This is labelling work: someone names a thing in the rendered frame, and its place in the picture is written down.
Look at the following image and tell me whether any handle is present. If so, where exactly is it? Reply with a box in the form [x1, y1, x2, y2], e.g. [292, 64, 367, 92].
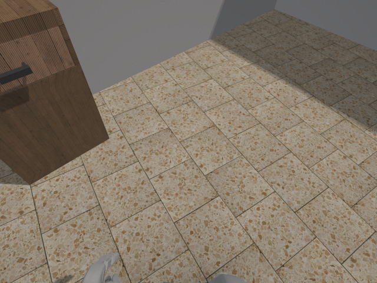
[0, 62, 33, 85]

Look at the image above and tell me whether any robot left hand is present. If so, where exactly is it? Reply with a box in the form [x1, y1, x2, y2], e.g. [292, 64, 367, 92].
[82, 252, 122, 283]

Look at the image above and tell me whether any cabinet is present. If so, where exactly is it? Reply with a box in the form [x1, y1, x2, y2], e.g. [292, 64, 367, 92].
[0, 0, 109, 185]

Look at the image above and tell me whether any drawer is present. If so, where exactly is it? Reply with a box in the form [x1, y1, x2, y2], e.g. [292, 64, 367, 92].
[0, 26, 74, 95]

